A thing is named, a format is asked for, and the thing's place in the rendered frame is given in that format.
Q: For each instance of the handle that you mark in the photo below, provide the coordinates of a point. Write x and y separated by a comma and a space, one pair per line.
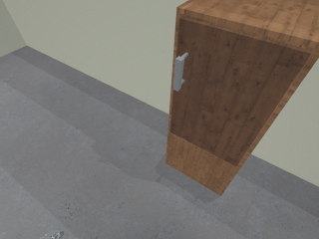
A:
178, 72

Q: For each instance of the cupboard door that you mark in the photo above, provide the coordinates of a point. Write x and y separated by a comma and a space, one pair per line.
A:
233, 81

